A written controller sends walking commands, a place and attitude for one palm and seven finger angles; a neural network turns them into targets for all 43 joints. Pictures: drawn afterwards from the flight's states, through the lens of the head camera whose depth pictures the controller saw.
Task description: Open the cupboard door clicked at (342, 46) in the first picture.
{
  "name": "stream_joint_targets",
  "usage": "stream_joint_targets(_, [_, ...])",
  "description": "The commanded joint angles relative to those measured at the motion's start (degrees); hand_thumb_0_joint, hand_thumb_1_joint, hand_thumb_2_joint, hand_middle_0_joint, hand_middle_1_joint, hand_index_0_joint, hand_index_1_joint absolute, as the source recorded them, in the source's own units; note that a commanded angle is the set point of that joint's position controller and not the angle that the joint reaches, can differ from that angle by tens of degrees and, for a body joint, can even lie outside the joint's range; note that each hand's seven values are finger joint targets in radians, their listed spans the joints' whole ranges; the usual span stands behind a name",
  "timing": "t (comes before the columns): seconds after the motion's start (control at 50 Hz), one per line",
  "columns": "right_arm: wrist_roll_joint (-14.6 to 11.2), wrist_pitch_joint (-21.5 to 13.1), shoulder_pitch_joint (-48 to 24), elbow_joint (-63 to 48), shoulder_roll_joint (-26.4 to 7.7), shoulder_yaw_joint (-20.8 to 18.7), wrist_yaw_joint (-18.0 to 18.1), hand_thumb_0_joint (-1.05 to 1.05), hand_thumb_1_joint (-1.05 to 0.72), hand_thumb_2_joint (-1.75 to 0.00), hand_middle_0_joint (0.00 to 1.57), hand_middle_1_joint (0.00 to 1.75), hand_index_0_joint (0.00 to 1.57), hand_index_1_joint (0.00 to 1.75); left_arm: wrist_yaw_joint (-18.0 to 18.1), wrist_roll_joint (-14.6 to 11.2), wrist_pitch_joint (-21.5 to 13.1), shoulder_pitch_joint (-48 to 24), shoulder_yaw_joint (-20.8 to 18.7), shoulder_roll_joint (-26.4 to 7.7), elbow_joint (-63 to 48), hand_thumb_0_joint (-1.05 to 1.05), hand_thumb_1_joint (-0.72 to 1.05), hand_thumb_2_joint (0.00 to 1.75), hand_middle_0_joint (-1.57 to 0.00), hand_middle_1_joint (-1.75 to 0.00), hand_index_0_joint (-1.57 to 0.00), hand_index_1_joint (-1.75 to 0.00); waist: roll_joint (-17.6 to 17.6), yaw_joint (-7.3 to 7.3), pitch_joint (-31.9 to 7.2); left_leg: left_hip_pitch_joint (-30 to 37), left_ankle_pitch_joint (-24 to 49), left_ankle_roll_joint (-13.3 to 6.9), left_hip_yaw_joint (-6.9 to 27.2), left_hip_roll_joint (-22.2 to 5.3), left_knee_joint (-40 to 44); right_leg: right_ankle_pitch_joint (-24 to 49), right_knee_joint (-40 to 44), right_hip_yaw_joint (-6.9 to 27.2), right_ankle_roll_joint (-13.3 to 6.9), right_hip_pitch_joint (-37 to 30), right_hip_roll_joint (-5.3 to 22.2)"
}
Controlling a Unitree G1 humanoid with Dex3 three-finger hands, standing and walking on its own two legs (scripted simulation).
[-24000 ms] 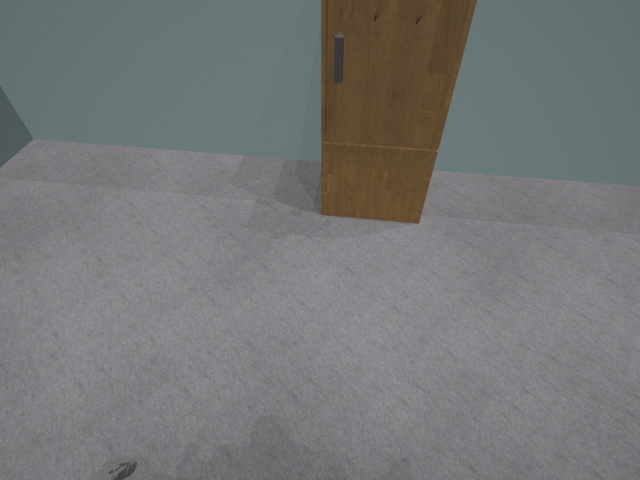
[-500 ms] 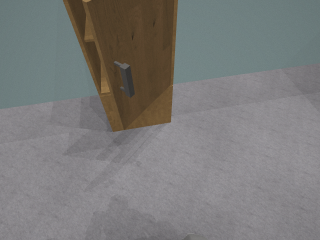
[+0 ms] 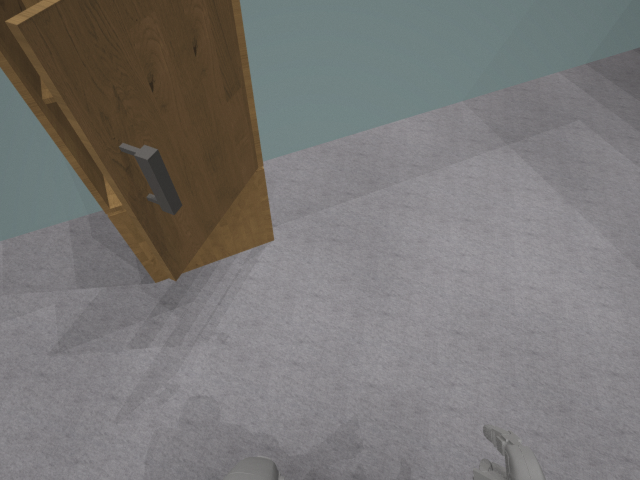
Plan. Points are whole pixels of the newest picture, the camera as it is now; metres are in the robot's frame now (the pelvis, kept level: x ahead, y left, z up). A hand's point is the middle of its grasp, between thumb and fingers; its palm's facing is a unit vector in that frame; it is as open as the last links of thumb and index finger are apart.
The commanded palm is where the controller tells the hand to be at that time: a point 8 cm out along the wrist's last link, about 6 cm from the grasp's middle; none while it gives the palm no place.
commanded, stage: walk to a spot facing it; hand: left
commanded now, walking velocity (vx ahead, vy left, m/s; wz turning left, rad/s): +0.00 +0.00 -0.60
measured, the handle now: (150, 178) +0.54 +0.36 -0.03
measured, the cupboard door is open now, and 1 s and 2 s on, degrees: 42 42 42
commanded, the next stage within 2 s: none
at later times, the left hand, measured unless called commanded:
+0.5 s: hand (222, 416) +0.20 +0.17 -0.17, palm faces -0.33 -0.90 -0.27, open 7.4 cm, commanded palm none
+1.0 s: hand (308, 343) +0.32 +0.06 -0.16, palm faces -0.63 -0.76 -0.15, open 7.4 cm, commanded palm none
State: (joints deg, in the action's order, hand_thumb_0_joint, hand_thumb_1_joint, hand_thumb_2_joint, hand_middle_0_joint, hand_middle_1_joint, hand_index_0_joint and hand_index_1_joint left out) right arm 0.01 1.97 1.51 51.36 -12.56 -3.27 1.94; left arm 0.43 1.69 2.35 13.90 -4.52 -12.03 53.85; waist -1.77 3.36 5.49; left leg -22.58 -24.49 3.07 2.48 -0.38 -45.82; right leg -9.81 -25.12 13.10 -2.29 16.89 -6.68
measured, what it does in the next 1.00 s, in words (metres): walks ahead, turning right: left foot, then right foot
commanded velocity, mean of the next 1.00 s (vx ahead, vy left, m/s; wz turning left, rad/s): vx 0.16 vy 0.00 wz -0.60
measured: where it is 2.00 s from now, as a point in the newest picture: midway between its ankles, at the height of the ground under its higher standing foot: (450, 413)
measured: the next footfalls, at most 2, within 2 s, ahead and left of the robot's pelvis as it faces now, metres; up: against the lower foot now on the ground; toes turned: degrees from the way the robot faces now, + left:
left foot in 0.08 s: +0.04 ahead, +0.15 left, +0.00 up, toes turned -5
right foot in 0.44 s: +0.02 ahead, -0.13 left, +0.00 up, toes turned -20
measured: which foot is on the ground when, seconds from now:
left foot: up 0.00-0.06, down 0.08-0.44, up 0.46-0.72, down 0.74-1.00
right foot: down 0.00-0.08, up 0.10-0.42, down 0.44-0.74, up 0.76-1.00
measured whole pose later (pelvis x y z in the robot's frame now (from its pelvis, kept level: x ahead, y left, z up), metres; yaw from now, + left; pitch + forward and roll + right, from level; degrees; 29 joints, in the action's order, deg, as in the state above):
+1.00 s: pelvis +0.11 -0.02 +0.00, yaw -38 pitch +2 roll -2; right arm 2.4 -3.6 24.9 56.1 -10.3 -0.5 1.1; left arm -4.3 1.8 2.4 6.0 -4.3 -14.1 51.4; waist -1.0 -1.5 3.8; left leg -4.6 -17.8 2.2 -12.3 -7.6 -21.3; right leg -14.4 -55.7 -3.8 0.5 34.8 3.9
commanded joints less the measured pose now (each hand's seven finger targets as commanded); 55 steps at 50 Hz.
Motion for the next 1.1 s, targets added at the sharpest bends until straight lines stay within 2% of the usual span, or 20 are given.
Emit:
stream_joint_targets(0.0, [-0.5,-1.6,7.7,-2.3,-5.5,-1.4,0.6,0.00,-0.90,-0.90,0.20,0.30,0.20,0.30,0.8,-0.3,-0.8,-1.3,-3.0,-11.8,-4.7,0.00,0.90,0.90,-0.20,-0.30,-0.20,-0.30,-5.7,-4.44,-10.1,12.5,7.9,-0.9,0.3,0.7,17.0,13.0,1.0,15.4,-4.4,-0.6,12.5])
stream_joint_targets(0.02, [-0.3,-2.2,10.7,-1.5,-7.6,-1.7,1.0,0.00,-0.90,-0.90,0.20,0.30,0.20,0.30,0.7,-0.7,-0.7,-2.3,-2.6,-10.0,-5.5,0.00,0.90,0.90,-0.20,-0.30,-0.20,-0.30,0.0,-5.99,-11.2,21.8,10.2,-2.0,3.5,-3.8,24.4,4.5,-2.8,11.3,-1.6,7.0,8.4])
stream_joint_targets(0.04, [0.8,-2.9,11.0,-2.0,-13.1,-2.7,1.3,0.00,-0.90,-0.90,0.20,0.30,0.20,0.30,0.0,-1.5,-0.7,-1.3,-1.8,-6.7,-6.6,0.00,0.90,0.90,-0.20,-0.30,-0.20,-0.30,16.0,-5.79,-10.4,27.4,8.1,-6.5,19.2,-18.6,31.8,-13.7,-13.5,1.3,1.9,18.4,0.4])
stream_joint_targets(0.06, [1.3,-2.5,11.9,-2.8,-15.5,-2.9,1.5,0.00,-0.90,-0.90,0.20,0.30,0.20,0.30,-0.5,-1.0,-0.8,-4.1,-1.8,-8.1,-7.6,0.00,0.90,0.90,-0.20,-0.30,-0.20,-0.30,18.2,-6.29,-7.9,21.2,15.0,-12.2,26.0,-28.0,33.1,-25.6,-27.1,-7.1,4.5,19.3,1.5])
stream_joint_targets(0.08, [1.5,-2.3,9.7,-4.0,-14.1,-2.3,1.5,0.00,-0.90,-0.90,0.20,0.30,0.20,0.30,-0.9,-0.6,-0.8,-4.7,-2.1,-9.5,-8.1,0.00,0.90,0.90,-0.20,-0.30,-0.20,-0.30,10.9,-4.94,-5.7,15.2,18.2,-14.8,23.3,-28.2,31.7,-23.3,-33.7,-6.3,5.2,17.5,4.6])
stream_joint_targets(0.18, [2.0,-3.0,8.7,-4.5,-9.4,-0.8,1.5,0.00,-0.90,-0.90,0.20,0.30,0.20,0.30,-2.5,-0.3,-0.2,-3.6,-1.7,-6.6,-6.9,0.00,0.90,0.90,-0.20,-0.30,-0.20,-0.30,12.9,-2.51,-6.2,18.0,45.2,-9.8,0.4,-15.3,23.3,-16.0,-39.1,-12.8,6.3,17.9,6.4])
stream_joint_targets(0.3, [2.0,-2.5,15.7,-2.0,-11.6,-1.6,0.6,0.00,-0.90,-0.90,0.20,0.30,0.20,0.30,-3.1,-0.7,-0.3,-9.1,-0.5,-6.2,-8.3,0.00,0.90,0.90,-0.20,-0.30,-0.20,-0.30,14.7,-5.73,-7.8,19.9,46.0,-8.8,-3.5,-16.7,21.1,-14.8,-22.7,-17.9,4.7,9.6,6.6])
stream_joint_targets(0.38, [1.3,-2.3,13.9,-2.5,-12.8,-2.0,0.0,0.00,-0.90,-0.90,0.20,0.30,0.20,0.30,-2.8,-0.8,-0.9,-2.9,-0.9,-8.2,-6.4,0.00,0.90,0.90,-0.20,-0.30,-0.20,-0.30,10.9,-1.83,-8.8,12.9,40.7,-5.0,-6.8,-15.9,11.8,-1.6,-3.2,-18.2,1.9,-7.5,6.1])
stream_joint_targets(0.4, [0.5,-2.3,13.4,-3.2,-10.6,-1.9,-0.2,0.00,-0.90,-0.90,0.20,0.30,0.20,0.30,-2.1,-0.3,-1.4,2.4,-1.9,-12.7,-4.8,0.00,0.90,0.90,-0.20,-0.30,-0.20,-0.30,1.0,0.52,-12.4,2.9,28.8,-1.7,-11.2,-12.4,1.3,15.9,0.4,-8.6,-1.2,-20.7,13.9])
stream_joint_targets(0.42, [0.0,-2.2,9.5,-6.5,-5.8,-0.5,-0.4,0.00,-0.90,-0.90,0.20,0.30,0.20,0.30,-0.9,0.0,-1.7,7.4,-3.5,-19.4,-3.5,0.00,0.90,0.90,-0.20,-0.30,-0.20,-0.30,-16.8,3.05,-12.9,-11.3,-11.0,1.2,-13.0,-3.0,-14.2,38.8,2.5,12.5,-8.8,-25.8,29.3])
stream_joint_targets(0.46, [-0.2,-1.5,9.9,-5.8,-7.5,-0.4,-0.2,0.00,-0.90,-0.90,0.20,0.30,0.20,0.30,-0.2,-0.9,-1.3,4.8,-2.7,-18.8,-3.8,0.00,0.90,0.90,-0.20,-0.30,-0.20,-0.30,-11.3,1.30,-7.9,-13.0,-11.2,0.1,-2.8,-6.1,-22.0,23.6,4.1,9.8,-13.6,-15.6,28.9])
stream_joint_targets(0.5, [0.4,-1.0,9.7,-4.5,-7.3,-0.8,-0.5,0.00,-0.90,-0.90,0.20,0.30,0.20,0.30,0.6,-0.3,-1.0,-3.6,-2.4,-14.8,-6.4,0.00,0.90,0.90,-0.20,-0.30,-0.20,-0.30,-13.9,-1.90,-6.9,-10.7,-5.5,1.0,-2.8,-6.2,-19.5,15.0,4.3,6.2,-10.5,-10.3,21.9])
stream_joint_targets(0.66, [1.1,-2.8,16.2,-2.4,-5.4,-0.9,-1.7,0.00,-0.90,-0.90,0.20,0.30,0.20,0.30,-1.2,-0.2,-1.8,-6.7,-2.2,-14.0,-7.2,0.00,0.90,0.90,-0.20,-0.30,-0.20,-0.30,-7.2,-5.84,-4.8,12.2,3.7,0.7,-9.0,-0.5,11.4,-24.0,6.2,6.7,-7.0,7.7,14.6])
stream_joint_targets(0.68, [1.0,-3.4,20.8,-0.9,-6.7,-1.2,-1.3,0.00,-0.90,-0.90,0.20,0.30,0.20,0.30,-1.5,-0.3,-1.9,-7.9,-1.8,-12.2,-7.5,0.00,0.90,0.90,-0.20,-0.30,-0.20,-0.30,-3.3,-8.21,-6.1,21.3,4.1,0.3,-8.0,-1.6,18.4,-26.0,1.5,4.5,-4.7,13.9,11.9])
stream_joint_targets(0.72, [2.7,-4.7,30.9,1.2,-16.8,-3.2,0.1,0.00,-0.90,-0.90,0.20,0.30,0.20,0.30,-2.2,-1.0,-1.8,-11.4,-0.4,-5.2,-11.6,0.00,0.90,0.90,-0.20,-0.30,-0.20,-0.30,25.4,-12.32,-5.4,27.0,-20.8,-8.8,28.2,-28.9,37.4,-28.7,-31.0,-12.1,2.2,31.0,1.8])
stream_joint_targets(0.74, [2.5,-4.8,29.0,0.9,-16.8,-2.8,0.3,0.00,-0.90,-0.90,0.20,0.30,0.20,0.30,-2.8,-0.4,-2.2,-16.0,-0.9,-7.5,-12.7,0.00,0.90,0.90,-0.20,-0.30,-0.20,-0.30,14.1,-11.41,-0.8,19.7,-20.8,-12.9,31.0,-32.1,40.7,-22.4,-37.7,-7.2,1.7,31.2,8.1])
stream_joint_targets(0.78, [2.8,-5.7,23.0,-1.7,-13.0,-1.7,-0.3,0.00,-0.90,-0.90,0.20,0.30,0.20,0.30,-3.9,0.3,-3.1,-13.5,-1.5,-6.9,-10.7,0.00,0.90,0.90,-0.20,-0.30,-0.20,-0.30,4.9,-7.43,-0.3,15.2,-8.8,-12.2,21.3,-26.8,38.0,-14.8,-44.2,-9.8,2.0,28.8,10.3])
stream_joint_targets(0.86, [2.0,-6.7,23.9,0.9,-7.7,0.3,0.0,0.00,-0.90,-0.90,0.20,0.30,0.20,0.30,-5.1,0.1,-2.1,-10.9,0.0,-2.7,-8.2,0.00,0.90,0.90,-0.20,-0.30,-0.20,-0.30,12.5,-5.33,-2.3,20.9,21.4,-6.3,-3.9,-16.5,32.3,-4.4,-40.4,-15.1,3.3,26.6,10.5])
stream_joint_targets(1.02, [2.5,-6.0,28.7,3.9,-8.0,0.1,-0.5,0.00,-0.90,-0.90,0.20,0.30,0.20,0.30,-5.1,-0.2,-2.1,-18.3,0.9,-2.3,-8.9,0.00,0.90,0.90,-0.20,-0.30,-0.20,-0.30,11.9,-7.62,-0.7,20.8,28.7,-7.0,-12.5,-19.4,30.4,-5.0,-16.9,-21.6,1.0,14.9,8.8])
stream_joint_targets(1.08, [2.1,-5.6,25.7,3.7,-9.5,0.0,-0.6,0.00,-0.90,-0.90,0.20,0.30,0.20,0.30,-4.4,-0.1,-2.8,-6.8,-0.2,-5.3,-5.5,0.00,0.90,0.90,-0.20,-0.30,-0.20,-0.30,8.7,-1.18,-5.5,16.5,42.4,-5.4,-16.0,-18.7,14.7,-6.5,-9.1,-23.0,-2.3,-4.6,5.3])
